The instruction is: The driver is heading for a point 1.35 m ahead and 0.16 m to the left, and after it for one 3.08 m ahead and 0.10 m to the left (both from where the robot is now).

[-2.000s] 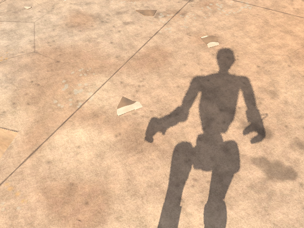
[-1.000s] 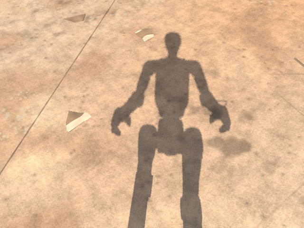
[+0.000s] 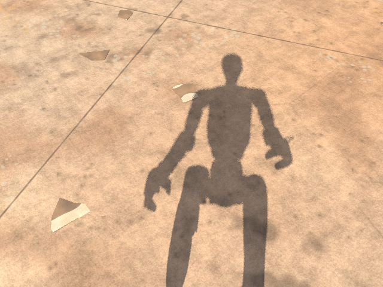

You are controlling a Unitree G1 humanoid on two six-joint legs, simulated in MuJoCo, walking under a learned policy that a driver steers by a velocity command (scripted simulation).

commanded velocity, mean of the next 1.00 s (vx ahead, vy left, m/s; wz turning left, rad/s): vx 0.11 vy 0.00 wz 0.39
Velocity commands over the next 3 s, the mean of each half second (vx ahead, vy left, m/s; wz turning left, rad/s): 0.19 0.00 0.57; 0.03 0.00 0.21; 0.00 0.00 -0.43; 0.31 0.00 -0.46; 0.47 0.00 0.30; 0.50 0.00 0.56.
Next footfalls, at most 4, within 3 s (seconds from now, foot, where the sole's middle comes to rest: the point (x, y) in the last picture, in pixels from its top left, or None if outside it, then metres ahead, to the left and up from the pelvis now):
0.12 left None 0.26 0.12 -0.78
0.62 right None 0.31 -0.08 -0.78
0.92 left None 0.19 0.14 -0.78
1.62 left None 0.26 0.14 -0.78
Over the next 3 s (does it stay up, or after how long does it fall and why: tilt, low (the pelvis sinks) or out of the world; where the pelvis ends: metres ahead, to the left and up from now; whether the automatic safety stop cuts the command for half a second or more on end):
stays up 0.86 -0.03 0.00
